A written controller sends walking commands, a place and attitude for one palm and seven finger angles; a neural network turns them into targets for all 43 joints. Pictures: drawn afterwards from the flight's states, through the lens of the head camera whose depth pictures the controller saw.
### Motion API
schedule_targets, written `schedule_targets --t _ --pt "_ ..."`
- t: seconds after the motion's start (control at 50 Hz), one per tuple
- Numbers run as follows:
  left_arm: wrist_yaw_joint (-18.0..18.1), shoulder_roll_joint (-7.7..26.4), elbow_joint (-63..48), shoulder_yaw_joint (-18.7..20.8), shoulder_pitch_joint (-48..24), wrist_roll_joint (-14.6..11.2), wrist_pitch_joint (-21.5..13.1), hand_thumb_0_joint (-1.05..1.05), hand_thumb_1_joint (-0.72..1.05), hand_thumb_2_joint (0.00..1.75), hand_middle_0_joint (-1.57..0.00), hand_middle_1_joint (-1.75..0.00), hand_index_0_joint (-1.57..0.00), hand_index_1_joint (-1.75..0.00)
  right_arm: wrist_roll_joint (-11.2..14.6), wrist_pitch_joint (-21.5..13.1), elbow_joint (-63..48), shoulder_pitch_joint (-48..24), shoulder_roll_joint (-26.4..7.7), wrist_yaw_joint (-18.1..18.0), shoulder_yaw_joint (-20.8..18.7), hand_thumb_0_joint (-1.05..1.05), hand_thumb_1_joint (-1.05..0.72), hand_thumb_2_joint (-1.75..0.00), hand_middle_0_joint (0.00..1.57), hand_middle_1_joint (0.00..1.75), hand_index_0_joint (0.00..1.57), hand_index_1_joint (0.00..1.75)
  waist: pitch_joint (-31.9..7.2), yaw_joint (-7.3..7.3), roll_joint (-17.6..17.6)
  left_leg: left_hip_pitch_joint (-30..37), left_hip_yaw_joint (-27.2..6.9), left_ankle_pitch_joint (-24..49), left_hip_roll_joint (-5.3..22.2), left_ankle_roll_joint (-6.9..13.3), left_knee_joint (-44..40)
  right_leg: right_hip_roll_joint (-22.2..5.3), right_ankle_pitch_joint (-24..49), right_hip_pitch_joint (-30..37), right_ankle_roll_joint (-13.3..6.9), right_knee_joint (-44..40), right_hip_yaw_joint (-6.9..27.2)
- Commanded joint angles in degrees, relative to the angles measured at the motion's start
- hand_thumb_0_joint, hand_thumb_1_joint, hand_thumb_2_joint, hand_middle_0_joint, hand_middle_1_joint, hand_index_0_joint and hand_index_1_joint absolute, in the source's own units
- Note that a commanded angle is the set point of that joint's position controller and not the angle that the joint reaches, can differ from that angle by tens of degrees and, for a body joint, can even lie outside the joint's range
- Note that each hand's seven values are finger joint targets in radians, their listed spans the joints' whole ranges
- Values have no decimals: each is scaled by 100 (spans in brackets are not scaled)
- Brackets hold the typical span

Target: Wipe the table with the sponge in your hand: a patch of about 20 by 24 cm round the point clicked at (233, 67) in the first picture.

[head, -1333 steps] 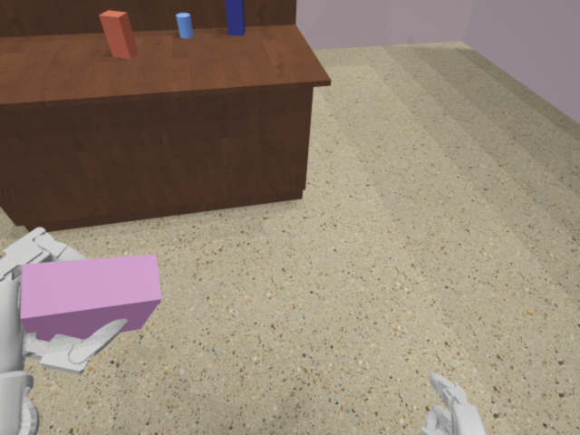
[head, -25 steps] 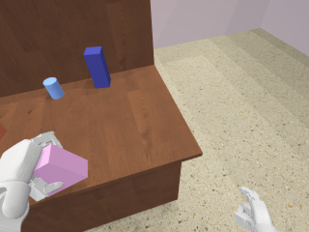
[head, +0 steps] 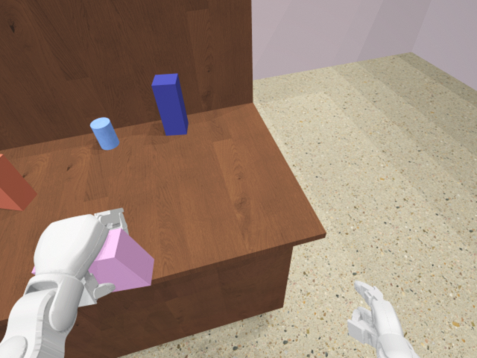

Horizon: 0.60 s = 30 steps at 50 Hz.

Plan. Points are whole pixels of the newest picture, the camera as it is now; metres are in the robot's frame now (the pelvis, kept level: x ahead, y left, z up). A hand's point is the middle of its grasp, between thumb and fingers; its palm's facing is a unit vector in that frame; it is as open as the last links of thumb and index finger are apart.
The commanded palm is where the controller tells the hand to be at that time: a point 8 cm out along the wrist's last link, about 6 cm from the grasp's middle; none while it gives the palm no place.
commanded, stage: turn the palm down, sponge in hand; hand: left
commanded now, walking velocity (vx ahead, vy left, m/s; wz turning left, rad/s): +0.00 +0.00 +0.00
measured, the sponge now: (105, 269) +0.22 +0.26 +0.05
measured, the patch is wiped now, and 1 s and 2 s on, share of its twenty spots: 0.00 0.00 0.00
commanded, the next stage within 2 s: move the sponge above the wiping area in 0.64 s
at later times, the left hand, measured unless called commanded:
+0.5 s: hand (79, 245) +0.23 +0.28 +0.11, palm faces +0.11 -0.05 -0.99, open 9.2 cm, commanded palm +0.20 +0.27 +0.16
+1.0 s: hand (75, 245) +0.23 +0.30 +0.10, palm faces +0.05 -0.07 -1.00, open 9.2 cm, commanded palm +0.21 +0.27 +0.15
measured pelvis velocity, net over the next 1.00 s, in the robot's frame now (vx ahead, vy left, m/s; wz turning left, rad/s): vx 0.02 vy -0.03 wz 0.00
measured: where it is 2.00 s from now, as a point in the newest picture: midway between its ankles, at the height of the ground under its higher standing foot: outside the picture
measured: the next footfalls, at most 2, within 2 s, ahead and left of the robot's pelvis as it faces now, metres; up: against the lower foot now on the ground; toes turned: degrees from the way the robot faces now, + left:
none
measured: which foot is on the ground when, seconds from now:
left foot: down 0.00-1.00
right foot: down 0.00-1.00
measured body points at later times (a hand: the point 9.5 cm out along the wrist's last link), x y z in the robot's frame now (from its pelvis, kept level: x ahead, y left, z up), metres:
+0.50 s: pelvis +0.00 -0.01 +0.01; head -0.01 -0.04 +0.45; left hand +0.22 +0.28 +0.16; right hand +0.25 -0.20 -0.08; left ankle +0.06 +0.09 -0.73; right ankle -0.01 -0.10 -0.73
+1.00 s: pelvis +0.02 -0.03 +0.01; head +0.01 -0.07 +0.45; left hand +0.23 +0.29 +0.15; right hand +0.25 -0.25 -0.09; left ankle +0.06 +0.09 -0.73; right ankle -0.01 -0.10 -0.73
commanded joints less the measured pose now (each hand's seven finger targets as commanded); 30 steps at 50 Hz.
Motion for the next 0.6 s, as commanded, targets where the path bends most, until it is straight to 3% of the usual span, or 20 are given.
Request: schedule_targets --t 0.0,0.02,0.04,0.06,0.12,0.16,0.2,0.24,0.26,0.28,0.3,0.32,0.34,0.38,0.4,0.42,0.44,0.5,0.56,0.58 --pt "819 1463 -613 1650 -1200 377 196 0 10 130 -120 -160 -120 -160 -9 -192 -739 -1069 -609 86 -292 0 -90 -90 20 30 20 30 -1040 118 465 1058 -628 160 189 -107 -694 72 267 -269 -229 -622 306" --pt "850 1590 -252 1822 -1090 354 435 0 10 130 -120 -160 -120 -160 32 -144 -681 -1235 -660 109 -278 0 -90 -90 20 30 20 30 -775 199 368 917 -659 -72 149 -137 -795 127 102 -274 -271 -708 435" --pt "794 1054 -198 1270 -1392 293 603 0 10 130 -120 -160 -120 -160 83 -127 -725 -1418 -613 131 -211 0 -90 -90 20 30 20 30 -733 117 257 895 -586 -215 166 -146 -844 47 47 -320 -195 -700 250" --pt "756 1098 -45 1293 -1275 206 729 0 10 130 -120 -160 -120 -160 115 -137 -717 -1361 -639 122 -250 0 -90 -90 20 30 20 30 -624 102 75 841 -536 -299 163 -139 -918 57 -20 -236 -188 -746 257" --pt "349 667 120 544 -1467 224 1079 0 10 130 -120 -160 -120 -160 203 -161 -789 -1723 -679 71 -154 0 -90 -90 20 30 20 30 -364 11 -49 851 -500 -559 61 -102 -1033 32 -166 -271 -176 -925 410" --pt "84 403 -90 61 -1737 297 1008 0 10 130 -120 -160 -120 -160 200 -250 -810 -1685 -647 76 -156 0 -90 -90 20 30 20 30 -454 -109 -154 964 -494 -623 56 -42 -1033 1 -171 -280 -128 -914 381" --pt "-52 508 -290 31 -1913 450 809 0 10 130 -120 -160 -120 -160 135 -350 -799 -1595 -649 78 -167 0 -90 -90 20 30 20 30 -659 -105 -223 1090 -543 -592 57 24 -1040 -14 -113 -220 -107 -893 349" --pt "-62 999 -691 363 -2254 770 553 0 10 130 -120 -160 -120 -160 56 -451 -777 -1602 -618 99 -127 0 -90 -90 20 30 20 30 -1098 -10 -53 1251 -582 -406 27 61 -958 40 56 -74 -128 -795 379" --pt "-26 1042 -676 477 -2052 804 416 0 10 130 -120 -160 -120 -160 15 -461 -734 -1489 -588 87 -180 0 -90 -90 20 30 20 30 -1043 -6 -50 1310 -558 -207 31 73 -918 44 96 -27 -142 -819 381" --pt "35 1471 -729 858 -2100 994 302 0 10 130 -120 -160 -120 -160 -60 -437 -672 -1440 -649 101 -188 0 -90 -90 20 30 20 30 -1224 82 -31 1374 -564 -14 22 66 -885 63 222 49 -164 -854 411" --pt "122 1466 -778 965 -1967 1035 187 0 10 130 -120 -160 -120 -160 -71 -416 -651 -1371 -613 104 -223 0 -90 -90 20 30 20 30 -1250 93 42 1449 -530 247 25 66 -817 67 321 120 -196 -856 431" --pt "261 2027 -838 1534 -1917 1108 145 0 10 130 -120 -160 -120 -160 -96 -384 -612 -1394 -677 111 -233 0 -90 -90 20 30 20 30 -1271 216 299 1416 -607 283 28 44 -845 135 367 277 -277 -872 643" --pt "359 1651 -793 1302 -2049 1152 122 0 10 130 -120 -160 -120 -160 -111 -376 -654 -1484 -559 141 -152 0 -90 -90 20 30 20 30 -1283 200 232 1459 -545 512 6 13 -739 97 425 181 -280 -826 480" --pt "565 1566 -507 1449 -1786 1040 187 0 10 130 -120 -160 -120 -160 -89 -305 -575 -1365 -618 186 -233 0 -90 -90 20 30 20 30 -1094 219 324 1461 -535 688 41 -46 -739 118 523 125 -339 -898 523" --pt "615 1330 -356 1335 -1695 887 268 0 10 130 -120 -160 -120 -160 -30 -273 -551 -1328 -582 203 -275 0 -90 -90 20 30 20 30 -969 184 264 1449 -513 718 56 -46 -765 104 548 117 -320 -936 502" --pt "638 1477 -170 1526 -1603 833 424 0 10 130 -120 -160 -120 -160 -5 -249 -523 -1448 -625 220 -270 0 -90 -90 20 30 20 30 -808 247 257 1420 -548 689 29 -58 -807 151 543 103 -363 -1007 680" --pt "607 1076 -92 1165 -1762 743 540 0 10 130 -120 -160 -120 -160 22 -250 -563 -1547 -604 250 -208 0 -90 -90 20 30 20 30 -832 187 64 1395 -487 762 27 -71 -758 84 619 56 -296 -963 484" --pt "380 627 195 615 -1554 480 875 0 10 130 -120 -160 -120 -160 110 -229 -575 -1587 -689 238 -247 0 -90 -90 20 30 20 30 -623 42 -104 1285 -392 662 4 -51 -833 26 709 49 -196 -1024 429" --pt "-2 395 -12 96 -1646 474 1003 0 10 130 -120 -160 -120 -160 150 -258 -675 -1659 -685 212 -210 0 -90 -90 20 30 20 30 -567 -72 -124 1330 -355 614 -26 6 -835 8 758 4 -172 -1031 496" --pt "-95 579 -117 145 -1764 547 960 0 10 130 -120 -160 -120 -160 128 -271 -673 -1664 -717 214 -185 0 -90 -90 20 30 20 30 -721 -52 -155 1359 -383 641 -50 22 -814 -2 799 32 -160 -1040 478"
